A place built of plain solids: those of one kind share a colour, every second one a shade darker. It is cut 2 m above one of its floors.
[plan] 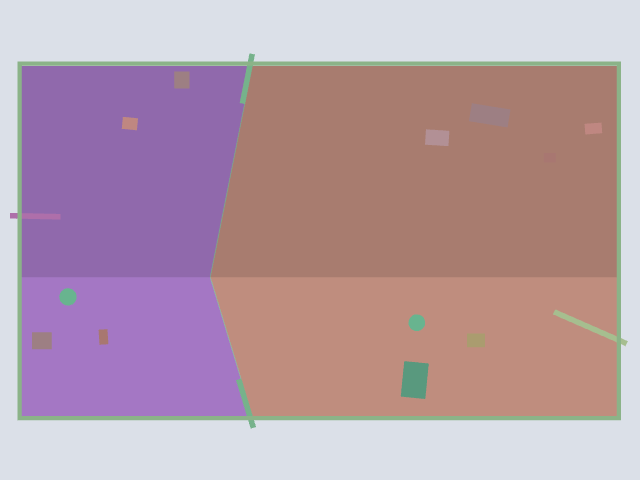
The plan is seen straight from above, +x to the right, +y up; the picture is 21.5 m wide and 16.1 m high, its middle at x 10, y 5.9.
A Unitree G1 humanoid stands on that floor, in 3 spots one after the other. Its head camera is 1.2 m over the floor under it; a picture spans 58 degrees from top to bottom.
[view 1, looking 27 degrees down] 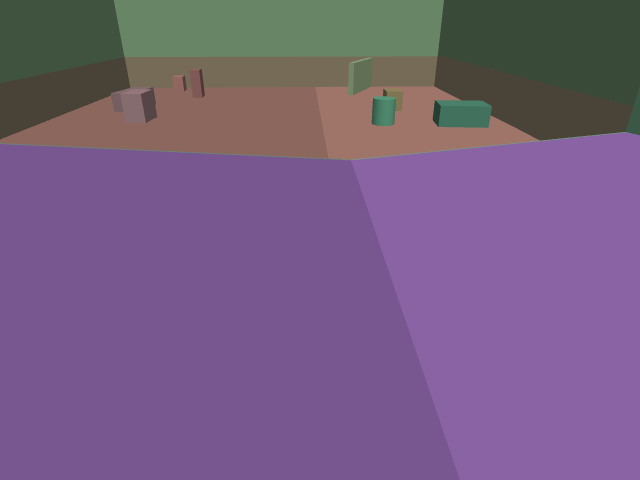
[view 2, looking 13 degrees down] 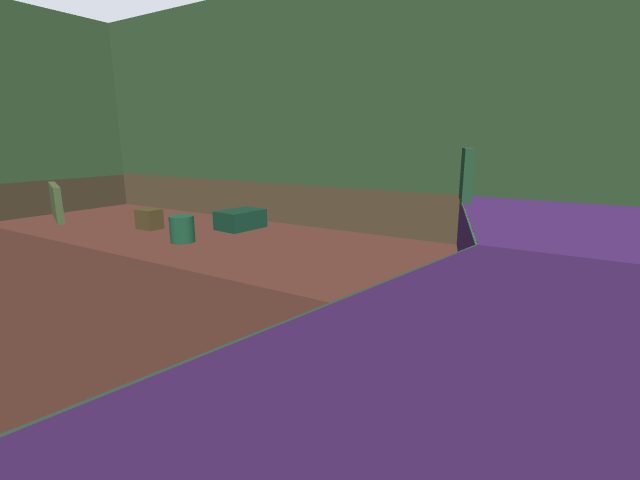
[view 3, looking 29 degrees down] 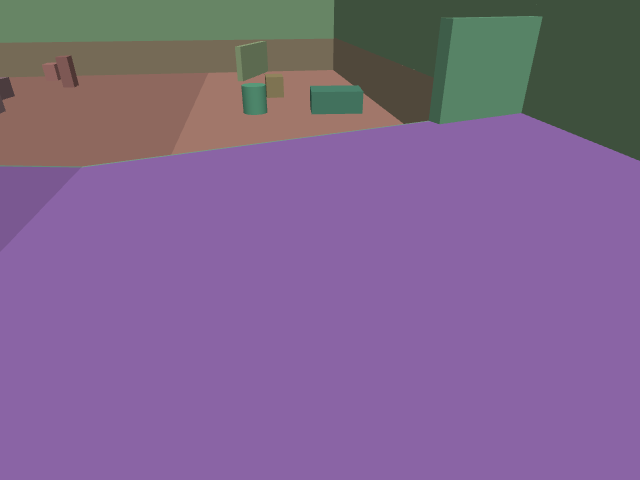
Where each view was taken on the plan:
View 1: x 2.29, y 5.09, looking -2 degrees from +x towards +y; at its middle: deck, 2.64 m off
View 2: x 5.26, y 9.83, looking -58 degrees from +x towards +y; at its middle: piece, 10.38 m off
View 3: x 2.65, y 3.25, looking -9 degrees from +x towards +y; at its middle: deck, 2.48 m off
